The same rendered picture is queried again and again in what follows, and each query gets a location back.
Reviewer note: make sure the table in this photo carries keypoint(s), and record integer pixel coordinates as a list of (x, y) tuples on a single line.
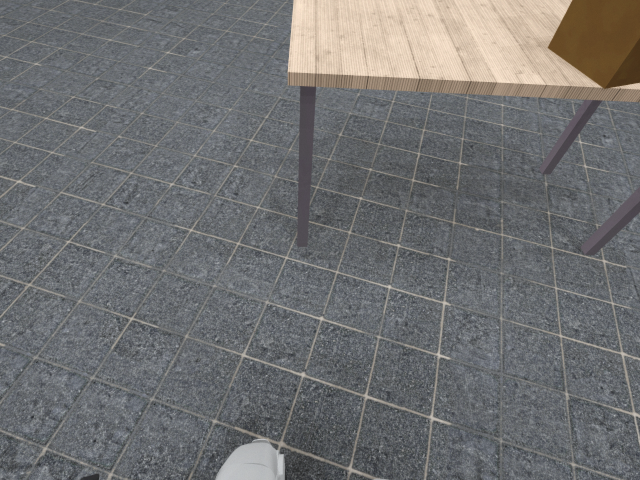
[(484, 47)]

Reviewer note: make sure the left robot thigh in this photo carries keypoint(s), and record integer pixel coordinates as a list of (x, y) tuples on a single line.
[(254, 461)]

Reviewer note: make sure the carton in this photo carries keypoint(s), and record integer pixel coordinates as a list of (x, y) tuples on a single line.
[(601, 38)]

